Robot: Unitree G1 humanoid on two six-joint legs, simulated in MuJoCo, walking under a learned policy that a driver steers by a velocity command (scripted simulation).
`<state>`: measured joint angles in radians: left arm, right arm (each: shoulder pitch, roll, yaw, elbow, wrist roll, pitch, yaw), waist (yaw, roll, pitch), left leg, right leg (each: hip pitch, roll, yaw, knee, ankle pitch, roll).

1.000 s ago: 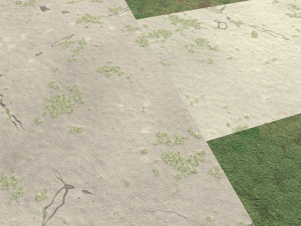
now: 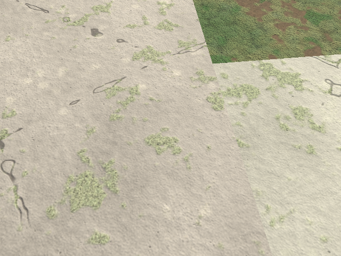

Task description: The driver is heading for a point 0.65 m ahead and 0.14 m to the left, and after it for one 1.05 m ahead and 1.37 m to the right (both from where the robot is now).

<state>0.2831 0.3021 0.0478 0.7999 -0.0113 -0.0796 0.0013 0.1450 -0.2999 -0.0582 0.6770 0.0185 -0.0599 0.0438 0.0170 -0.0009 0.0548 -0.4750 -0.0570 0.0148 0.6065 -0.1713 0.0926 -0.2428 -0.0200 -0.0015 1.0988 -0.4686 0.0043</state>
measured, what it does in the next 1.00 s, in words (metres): walks ahead, turning left: right foot, then left foot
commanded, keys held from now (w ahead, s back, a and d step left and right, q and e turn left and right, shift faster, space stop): w+q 0.80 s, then e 0.20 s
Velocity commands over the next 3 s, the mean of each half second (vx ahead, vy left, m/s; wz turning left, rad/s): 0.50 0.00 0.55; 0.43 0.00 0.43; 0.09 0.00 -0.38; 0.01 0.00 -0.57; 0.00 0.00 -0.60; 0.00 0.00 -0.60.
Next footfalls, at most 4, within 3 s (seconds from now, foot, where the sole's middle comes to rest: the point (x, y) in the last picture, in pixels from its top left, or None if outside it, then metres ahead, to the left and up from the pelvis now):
0.42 right None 0.43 -0.10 -0.76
0.92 left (110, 218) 0.57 0.27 -0.76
1.42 right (168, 198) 0.66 0.04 -0.76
1.88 left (112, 199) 0.65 0.27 -0.76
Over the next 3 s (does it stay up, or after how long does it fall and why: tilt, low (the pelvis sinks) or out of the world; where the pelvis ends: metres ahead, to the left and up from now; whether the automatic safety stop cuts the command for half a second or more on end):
stays up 0.61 0.12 0.02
